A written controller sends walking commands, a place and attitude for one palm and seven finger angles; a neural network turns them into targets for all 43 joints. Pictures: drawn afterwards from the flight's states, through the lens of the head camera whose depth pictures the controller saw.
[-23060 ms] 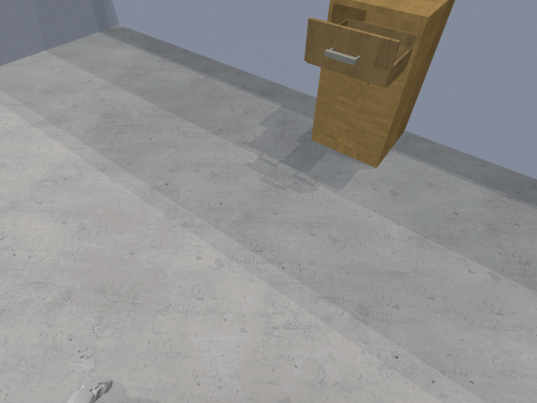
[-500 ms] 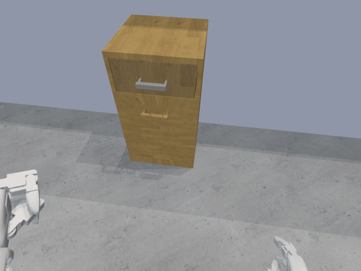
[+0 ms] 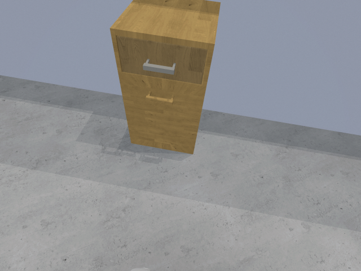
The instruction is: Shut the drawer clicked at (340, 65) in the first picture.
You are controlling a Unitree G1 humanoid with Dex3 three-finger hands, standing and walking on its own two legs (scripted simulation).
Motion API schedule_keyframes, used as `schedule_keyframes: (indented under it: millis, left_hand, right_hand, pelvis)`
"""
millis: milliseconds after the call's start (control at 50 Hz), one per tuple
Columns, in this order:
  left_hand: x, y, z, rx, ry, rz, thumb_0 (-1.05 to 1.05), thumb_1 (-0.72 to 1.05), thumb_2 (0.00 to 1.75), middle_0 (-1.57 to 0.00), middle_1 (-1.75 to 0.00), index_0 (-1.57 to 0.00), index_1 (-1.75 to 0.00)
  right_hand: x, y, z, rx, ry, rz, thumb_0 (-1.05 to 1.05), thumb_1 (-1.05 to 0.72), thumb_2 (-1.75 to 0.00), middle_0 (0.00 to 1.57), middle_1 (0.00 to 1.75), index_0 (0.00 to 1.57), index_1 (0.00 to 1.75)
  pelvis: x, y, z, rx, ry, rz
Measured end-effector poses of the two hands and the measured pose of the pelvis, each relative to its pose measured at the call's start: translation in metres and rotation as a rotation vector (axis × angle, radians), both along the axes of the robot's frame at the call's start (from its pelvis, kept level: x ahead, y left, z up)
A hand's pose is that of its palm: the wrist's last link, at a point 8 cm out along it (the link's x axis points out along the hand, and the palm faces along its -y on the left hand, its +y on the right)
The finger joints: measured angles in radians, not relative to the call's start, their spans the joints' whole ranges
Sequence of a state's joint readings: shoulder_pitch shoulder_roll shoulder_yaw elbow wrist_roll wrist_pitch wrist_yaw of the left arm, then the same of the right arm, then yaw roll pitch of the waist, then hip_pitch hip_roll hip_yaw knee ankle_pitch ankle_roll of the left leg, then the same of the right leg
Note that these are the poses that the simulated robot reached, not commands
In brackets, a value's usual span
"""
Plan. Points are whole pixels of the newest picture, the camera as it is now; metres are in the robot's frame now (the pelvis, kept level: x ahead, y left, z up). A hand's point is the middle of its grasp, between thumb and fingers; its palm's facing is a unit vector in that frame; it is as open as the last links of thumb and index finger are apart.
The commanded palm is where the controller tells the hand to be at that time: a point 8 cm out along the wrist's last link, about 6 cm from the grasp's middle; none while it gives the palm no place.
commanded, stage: let the arm hang, fingers relaxed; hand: left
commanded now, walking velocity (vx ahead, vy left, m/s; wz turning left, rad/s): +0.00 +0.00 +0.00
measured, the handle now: (160, 66) +0.91 +0.15 -0.09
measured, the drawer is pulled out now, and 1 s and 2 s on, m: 0.00 0.00 0.00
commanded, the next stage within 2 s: look to check the result in 0.68 s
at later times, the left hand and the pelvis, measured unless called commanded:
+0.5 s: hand out of the picture +0.04 +0.19 -0.17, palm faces -0.01 -0.97 -0.23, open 7.3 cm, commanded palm none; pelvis +0.01 -0.01 +0.01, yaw -1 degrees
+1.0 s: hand out of the picture +0.04 +0.16 -0.17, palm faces +0.00 -0.98 -0.21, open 7.4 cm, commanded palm none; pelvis +0.03 -0.02 +0.01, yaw -1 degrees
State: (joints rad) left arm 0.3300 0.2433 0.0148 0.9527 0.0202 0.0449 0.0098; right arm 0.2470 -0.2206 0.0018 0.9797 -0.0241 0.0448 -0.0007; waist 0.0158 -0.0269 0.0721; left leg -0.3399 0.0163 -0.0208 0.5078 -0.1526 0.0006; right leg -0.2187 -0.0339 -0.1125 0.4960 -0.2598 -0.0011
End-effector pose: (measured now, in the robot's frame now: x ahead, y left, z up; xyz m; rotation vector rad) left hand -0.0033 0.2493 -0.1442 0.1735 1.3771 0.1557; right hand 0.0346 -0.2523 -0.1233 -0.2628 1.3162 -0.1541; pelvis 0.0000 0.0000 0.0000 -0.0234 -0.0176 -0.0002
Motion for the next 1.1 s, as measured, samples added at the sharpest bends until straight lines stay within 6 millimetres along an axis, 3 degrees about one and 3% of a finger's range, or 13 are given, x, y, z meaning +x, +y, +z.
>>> schedule_keyframes:
  millis: [100,180,260,360,500,620,740,1100]
  left_hand:
    - [-0.041,0.011,0.008,0.032,0.128,0.020,0.01,0.90,0.89,-0.69,-0.84,-0.68,-0.86]
    - [-0.048,0.015,0.013,0.051,0.158,0.023,0.01,0.91,0.89,-0.53,-0.67,-0.52,-0.67]
    - [-0.036,0.013,0.014,0.057,0.134,0.018,0.01,0.91,0.89,-0.39,-0.51,-0.38,-0.51]
    - [-0.006,0.005,0.013,0.050,0.061,0.002,0.01,0.91,0.90,-0.27,-0.39,-0.27,-0.38]
    - [0.035,-0.013,0.010,0.022,-0.026,-0.025,0.00,0.91,0.89,-0.22,-0.32,-0.22,-0.32]
    - [0.055,-0.028,0.008,-0.001,-0.052,-0.037,0.00,0.91,0.89,-0.21,-0.31,-0.20,-0.30]
    - [0.059,-0.037,0.007,-0.011,-0.041,-0.032,0.00,0.91,0.89,-0.20,-0.30,-0.20,-0.30]
    - [0.043,-0.041,0.008,0.004,0.041,0.002,0.00,0.91,0.89,-0.20,-0.30,-0.20,-0.30]
  right_hand:
    - [-0.025,0.011,-0.009,0.036,0.073,-0.044,0.01,-0.91,-0.90,0.20,0.30,0.20,0.30]
    - [-0.034,0.019,-0.014,0.063,0.088,-0.069,0.01,-0.91,-0.90,0.20,0.30,0.20,0.30]
    - [-0.035,0.025,-0.018,0.082,0.087,-0.083,0.00,-0.91,-0.90,0.20,0.30,0.20,0.30]
    - [-0.031,0.026,-0.020,0.096,0.076,-0.092,0.00,-0.91,-0.90,0.20,0.30,0.20,0.30]
    - [-0.023,0.021,-0.019,0.096,0.058,-0.104,0.00,-0.91,-0.90,0.20,0.30,0.20,0.30]
    - [-0.017,0.015,-0.018,0.088,0.058,-0.111,0.00,-0.91,-0.90,0.20,0.30,0.20,0.30]
    - [-0.014,0.011,-0.018,0.087,0.073,-0.111,0.00,-0.91,-0.90,0.20,0.30,0.20,0.30]
    - [0.005,0.004,-0.018,0.085,0.078,-0.100,0.00,-0.91,-0.90,0.20,0.30,0.20,0.30]
  pelvis:
    - [0.001,0.001,0.002,0.000,-0.005,-0.004]
    - [0.001,0.002,0.003,0.004,-0.009,-0.010]
    - [0.003,0.003,0.004,0.009,-0.012,-0.015]
    - [0.006,0.001,0.004,0.016,-0.013,-0.017]
    - [0.012,-0.005,0.005,0.020,-0.014,-0.020]
    - [0.018,-0.011,0.006,0.020,-0.015,-0.021]
    - [0.024,-0.016,0.006,0.019,-0.013,-0.021]
    - [0.036,-0.023,0.007,0.018,-0.011,-0.023]
